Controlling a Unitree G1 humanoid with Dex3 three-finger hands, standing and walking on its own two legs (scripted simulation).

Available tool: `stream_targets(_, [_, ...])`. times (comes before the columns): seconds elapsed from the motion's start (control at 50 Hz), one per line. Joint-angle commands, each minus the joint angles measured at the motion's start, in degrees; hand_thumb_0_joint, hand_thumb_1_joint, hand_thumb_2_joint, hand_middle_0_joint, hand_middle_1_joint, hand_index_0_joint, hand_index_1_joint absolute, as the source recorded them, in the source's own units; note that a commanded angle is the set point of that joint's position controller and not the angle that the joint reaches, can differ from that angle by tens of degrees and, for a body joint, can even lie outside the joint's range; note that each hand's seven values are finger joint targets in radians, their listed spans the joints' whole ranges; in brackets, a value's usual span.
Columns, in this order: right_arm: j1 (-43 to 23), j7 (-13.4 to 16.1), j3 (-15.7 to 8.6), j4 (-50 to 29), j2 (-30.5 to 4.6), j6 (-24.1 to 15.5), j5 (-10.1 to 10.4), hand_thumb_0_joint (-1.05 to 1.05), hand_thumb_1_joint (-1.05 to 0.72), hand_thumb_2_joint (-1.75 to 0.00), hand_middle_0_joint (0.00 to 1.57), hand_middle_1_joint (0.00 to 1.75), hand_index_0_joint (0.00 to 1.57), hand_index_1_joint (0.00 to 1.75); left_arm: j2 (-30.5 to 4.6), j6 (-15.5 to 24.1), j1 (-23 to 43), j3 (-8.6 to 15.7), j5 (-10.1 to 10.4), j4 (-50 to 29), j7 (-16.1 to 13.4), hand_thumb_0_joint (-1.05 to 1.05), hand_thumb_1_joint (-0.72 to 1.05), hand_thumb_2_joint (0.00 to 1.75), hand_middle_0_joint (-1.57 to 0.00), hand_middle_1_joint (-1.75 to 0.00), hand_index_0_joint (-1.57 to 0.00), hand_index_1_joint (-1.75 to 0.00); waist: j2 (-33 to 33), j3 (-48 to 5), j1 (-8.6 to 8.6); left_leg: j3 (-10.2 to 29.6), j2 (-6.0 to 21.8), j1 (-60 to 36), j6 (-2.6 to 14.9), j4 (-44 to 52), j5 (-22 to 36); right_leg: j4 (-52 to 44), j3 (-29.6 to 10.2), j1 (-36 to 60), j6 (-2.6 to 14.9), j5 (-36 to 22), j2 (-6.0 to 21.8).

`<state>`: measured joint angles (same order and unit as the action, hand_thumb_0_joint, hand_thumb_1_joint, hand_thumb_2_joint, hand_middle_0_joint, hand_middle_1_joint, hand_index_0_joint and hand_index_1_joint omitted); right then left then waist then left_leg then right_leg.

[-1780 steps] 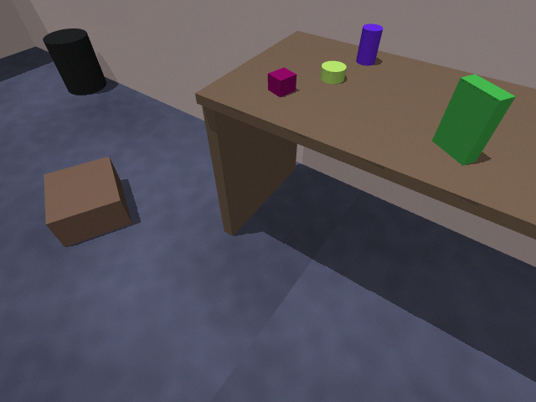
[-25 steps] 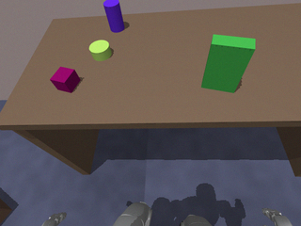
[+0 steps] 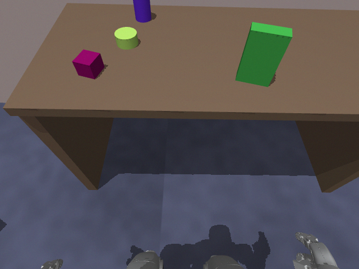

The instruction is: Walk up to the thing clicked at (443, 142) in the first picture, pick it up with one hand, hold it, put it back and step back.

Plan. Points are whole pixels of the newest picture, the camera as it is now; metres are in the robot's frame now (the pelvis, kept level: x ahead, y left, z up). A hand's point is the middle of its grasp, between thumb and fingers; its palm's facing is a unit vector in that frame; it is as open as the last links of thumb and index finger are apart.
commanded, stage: step back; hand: right
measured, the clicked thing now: (260, 57) +0.67 -0.20 +0.07
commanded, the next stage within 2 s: none
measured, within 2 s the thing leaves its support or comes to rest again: neither
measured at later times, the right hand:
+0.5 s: hand out of the picture -0.08 -0.25 -0.15, palm faces -0.08 +0.91 -0.41, open 7.4 cm
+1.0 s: hand out of the picture -0.23 -0.28 -0.15, palm faces -0.03 +0.92 -0.40, open 7.4 cm
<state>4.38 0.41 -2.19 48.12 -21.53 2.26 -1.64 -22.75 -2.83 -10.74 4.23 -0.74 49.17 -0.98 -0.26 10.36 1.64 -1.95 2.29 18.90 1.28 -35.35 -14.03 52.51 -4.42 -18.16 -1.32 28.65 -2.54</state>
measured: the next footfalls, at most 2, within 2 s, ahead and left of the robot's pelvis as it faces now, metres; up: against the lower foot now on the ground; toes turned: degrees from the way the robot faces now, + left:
right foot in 0.06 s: -0.01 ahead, -0.13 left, +0.00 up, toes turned +1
left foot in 0.40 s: -0.10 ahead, +0.13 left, +0.00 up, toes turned -1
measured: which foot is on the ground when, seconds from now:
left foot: down 0.00-0.10, up 0.12-0.38, down 0.40-0.80, up 0.82-1.00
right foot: up 0.00-0.04, down 0.06-0.42, up 0.44-0.74, down 0.76-1.00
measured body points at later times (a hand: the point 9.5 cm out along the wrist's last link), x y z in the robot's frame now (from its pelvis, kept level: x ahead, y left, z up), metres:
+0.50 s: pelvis -0.15 +0.02 -0.01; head -0.10 +0.03 +0.44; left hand -0.03 +0.34 -0.12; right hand -0.07 -0.30 -0.12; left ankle -0.14 +0.13 -0.73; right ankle -0.10 -0.13 -0.68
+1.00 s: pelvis -0.32 +0.00 +0.00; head -0.27 -0.02 +0.45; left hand -0.23 +0.31 -0.10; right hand -0.23 -0.33 -0.13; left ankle -0.33 +0.14 -0.67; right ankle -0.29 -0.12 -0.73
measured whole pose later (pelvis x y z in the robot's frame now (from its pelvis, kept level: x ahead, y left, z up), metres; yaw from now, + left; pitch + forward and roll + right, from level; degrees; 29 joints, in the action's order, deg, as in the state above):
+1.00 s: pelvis -0.32 +0.00 +0.00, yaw -1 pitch -2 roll +2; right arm 10.2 1.5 -2.9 50.2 -24.2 3.2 -0.6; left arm -20.6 -3.0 -11.0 3.2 -2.8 48.2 -0.8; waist 1.2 8.3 1.5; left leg 6.4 -5.6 24.8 -1.3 -60.2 -28.9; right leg 36.9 -0.8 -18.3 0.5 16.6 2.0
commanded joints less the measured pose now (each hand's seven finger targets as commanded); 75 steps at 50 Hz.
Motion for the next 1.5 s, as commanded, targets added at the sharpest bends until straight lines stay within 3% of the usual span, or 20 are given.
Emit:
stream_targets(0.0, [-0.29,0.54,-4.40,-3.85,-15.40,0.36,0.66,0.00,-0.90,-0.90,0.20,0.30,0.20,0.30,-8.53,2.41,-6.60,2.76,-0.43,-1.73,-0.35,0.00,0.90,0.90,-0.20,-0.30,-0.20,-0.30,11.25,-14.35,-0.71,12.37,12.11,-9.75,10.16,4.43,14.48,-22.75,4.74,4.65,1.18,-10.16,1.07])
stream_targets(0.04, [-0.04,0.18,-3.61,-4.17,-13.13,0.78,1.44,0.00,-0.90,-0.90,0.20,0.30,0.20,0.30,-12.09,3.11,-7.50,3.90,-1.54,-1.29,-0.39,0.00,0.90,0.90,-0.20,-0.30,-0.20,-0.30,3.64,-13.43,-0.10,9.51,7.68,1.77,4.70,-0.42,3.22,-29.10,-2.44,11.52,4.00,-15.16,4.59])
stream_targets(0.08, [-3.36,0.63,-3.61,-4.99,-11.14,1.00,1.59,0.00,-0.90,-0.90,0.20,0.30,0.20,0.30,-21.36,3.22,-2.36,5.87,-2.04,-4.57,-0.11,0.00,0.90,0.90,-0.20,-0.30,-0.20,-0.30,-16.07,-8.55,2.55,7.58,-6.27,8.88,-1.10,-26.01,-21.94,-36.14,-29.01,-1.57,19.07,-20.18,26.35])
stream_targets(0.16, [4.04,1.11,-3.60,-2.13,-12.21,0.40,2.56,0.00,-0.90,-0.90,0.20,0.30,0.20,0.30,-13.98,3.23,5.40,4.16,-1.24,-7.56,-0.85,0.00,0.90,0.90,-0.20,-0.30,-0.20,-0.30,-6.85,-8.41,-2.70,12.54,-9.11,8.33,-1.63,-35.74,-13.86,-27.29,-8.74,0.54,12.45,-36.10,15.74])
stream_targets(0.26, [3.53,1.22,-3.08,-3.02,-11.69,-0.13,1.36,0.00,-0.90,-0.90,0.20,0.30,0.20,0.30,-12.92,2.37,0.47,3.99,-1.57,-8.08,-1.62,0.00,0.90,0.90,-0.20,-0.30,-0.20,-0.30,-9.71,-10.82,1.57,8.71,-5.29,9.95,-3.01,-19.46,-17.06,-23.90,-9.08,13.25,13.58,-39.32,17.40])
stream_targets(0.36, [10.94,0.66,-4.34,-0.13,-11.71,-1.03,0.05,0.00,-0.90,-0.90,0.20,0.30,0.20,0.30,-13.53,0.76,3.16,3.10,-0.21,-9.28,-0.99,0.00,0.90,0.90,-0.20,-0.30,-0.20,-0.30,-9.64,-14.20,-2.09,1.57,-4.17,-6.31,-0.75,10.97,0.32,-14.77,-5.81,6.64,8.89,-35.27,13.84])
stream_targets(0.42, [7.14,-0.16,-6.60,-2.43,-22.92,-1.23,-0.62,0.00,-0.90,-0.90,0.20,0.30,0.20,0.30,-11.91,0.56,7.86,3.69,-0.29,-9.71,-1.85,0.00,0.90,0.90,-0.20,-0.30,-0.20,-0.30,13.97,-11.95,-5.39,36.62,21.11,0.53,16.20,18.70,13.33,12.56,-4.57,-5.88,2.04,10.62,-3.30])
stream_targets(0.5, [0.02,1.13,-4.19,-3.32,-14.95,-1.76,-0.43,0.00,-0.90,-0.90,0.20,0.30,0.20,0.30,-11.19,0.29,-0.23,3.70,0.62,-5.59,-1.24,0.00,0.90,0.90,-0.20,-0.30,-0.20,-0.30,7.17,-8.61,1.25,17.51,12.77,-2.60,11.40,11.57,20.17,22.73,-6.86,-10.09,2.22,0.26,-2.83])
stream_targets(0.7, [2.74,0.78,-4.68,-4.05,-16.38,0.01,0.07,0.00,-0.90,-0.90,0.20,0.30,0.20,0.30,-9.35,1.52,-4.62,2.96,-0.61,-2.66,0.29,0.00,0.90,0.90,-0.20,-0.30,-0.20,-0.30,11.56,-15.63,-0.79,13.88,11.79,-9.18,9.87,6.63,15.00,-20.60,4.17,4.90,1.37,-7.04,0.60])
stream_targets(0.74, [2.27,0.49,-4.00,-4.11,-14.45,0.57,0.55,0.00,-0.90,-0.90,0.20,0.30,0.20,0.30,-11.14,1.94,-7.56,3.58,-1.52,-1.03,0.25,0.00,0.90,0.90,-0.20,-0.30,-0.20,-0.30,7.85,-14.78,0.43,12.12,8.60,1.30,4.81,3.14,4.44,-28.61,-0.28,11.88,3.93,-11.65,3.40])
stream_targets(0.78, [-1.46,1.56,-3.84,-5.49,-11.51,0.49,0.98,0.00,-0.90,-0.90,0.20,0.30,0.20,0.30,-21.87,1.63,-1.81,5.99,-2.04,-3.91,0.42,0.00,0.90,0.90,-0.20,-0.30,-0.20,-0.30,-17.30,-7.61,3.20,7.49,-6.89,10.42,-1.57,-21.84,-21.28,-38.26,-28.78,-5.12,17.62,-6.95,26.20])
stream_targets(0.8, [-0.78,1.72,-4.48,-4.83,-13.68,0.75,0.82,0.00,-0.90,-0.90,0.20,0.30,0.20,0.30,-20.38,2.11,1.50,5.35,-1.92,-5.75,0.20,0.00,0.90,0.90,-0.20,-0.30,-0.20,-0.30,-12.85,-4.85,1.24,13.46,-5.46,8.27,-2.06,-30.43,-20.11,-38.59,-28.41,-10.80,18.67,-9.40,27.13])
stream_targets(0.86, [5.45,1.54,-3.58,-1.95,-12.17,-0.15,1.80,0.00,-0.90,-0.90,0.20,0.30,0.20,0.30,-13.02,2.21,7.54,3.70,-1.72,-6.93,-0.60,0.00,0.90,0.90,-0.20,-0.30,-0.20,-0.30,-6.16,-7.34,-3.07,11.39,-9.01,7.84,-2.03,-32.89,-12.80,-27.72,-7.54,-2.83,12.16,-30.83,15.70])
stream_targets(0.98, [4.10,1.48,-2.74,-3.18,-10.33,-0.85,0.48,0.00,-0.90,-0.90,0.20,0.30,0.20,0.30,-13.32,1.28,0.44,3.76,-1.89,-6.94,-1.42,0.00,0.90,0.90,-0.20,-0.30,-0.20,-0.30,-10.32,-11.58,2.13,5.64,-5.06,8.40,-2.77,-12.32,-17.02,-21.98,-8.02,13.87,12.97,-40.57,17.72])
stream_targets(1.06, [10.69,1.33,-3.94,0.19,-11.29,-1.28,0.01,0.00,-0.90,-0.90,0.20,0.30,0.20,0.30,-12.95,-0.12,3.03,2.67,-0.58,-7.80,-0.85,0.00,0.90,0.90,-0.20,-0.30,-0.20,-0.30,-8.54,-14.89,-1.30,1.45,-4.20,-5.93,-0.74,13.20,1.75,-14.15,-5.41,8.61,8.27,-35.87,14.34])
stream_targets(1.12, [5.80,0.63,-6.22,-1.91,-23.10,-1.21,-0.53,0.00,-0.90,-0.90,0.20,0.30,0.20,0.30,-11.94,-0.19,8.00,2.82,-0.57,-8.40,-1.25,0.00,0.90,0.90,-0.20,-0.30,-0.20,-0.30,12.67,-11.89,-4.32,33.80,22.13,2.35,16.85,18.68,10.98,11.41,-0.82,-4.28,1.71,9.24,0.22])
stream_targets(1.18, [0.63,1.47,-3.93,-1.91,-16.41,-2.02,-0.85,0.00,-0.90,-0.90,0.20,0.30,0.20,0.30,-10.69,-0.48,2.01,2.74,0.45,-4.40,-0.49,0.00,0.90,0.90,-0.20,-0.30,-0.20,-0.30,4.25,-9.99,1.06,17.49,13.15,1.55,11.25,13.37,13.40,19.41,-5.92,-5.62,3.00,1.44,-1.78])
stream_targets(1.34, [2.27,0.17,-4.43,-0.58,-15.45,-1.47,-1.18,0.00,-0.90,-0.90,0.20,0.30,0.20,0.30,-8.73,3.07,-4.85,2.56,-0.98,2.07,1.19,0.00,0.90,0.90,-0.20,-0.30,-0.20,-0.30,9.33,-10.23,0.55,13.31,9.40,-0.73,7.19,11.12,-15.34,-33.68,4.46,11.03,3.84,-6.24,0.16])
stream_targets(1.4, [-0.42,0.51,-2.98,-1.73,-10.28,-1.99,-0.49,0.00,-0.90,-0.90,0.20,0.30,0.20,0.30,-19.07,4.39,-0.86,4.93,-2.61,0.79,0.60,0.00,0.90,0.90,-0.20,-0.30,-0.20,-0.30,-9.80,-5.19,2.46,8.35,-1.37,11.75,-1.57,-10.28,-17.97,-41.18,-29.81,1.21,14.50,18.01,22.98])
stream_targets(1.48, [2.99,-0.42,-3.18,2.01,-11.18,-3.26,0.65,0.00,-0.90,-0.90,0.20,0.30,0.20,0.30,-13.12,5.58,4.12,3.16,-2.01,-0.01,0.60,0.00,0.90,0.90,-0.20,-0.30,-0.20,-0.30,-6.15,-3.22,-0.69,8.55,-2.38,5.41,-1.71,-10.93,-9.50,-38.41,-14.71,0.55,11.30,3.50,16.27])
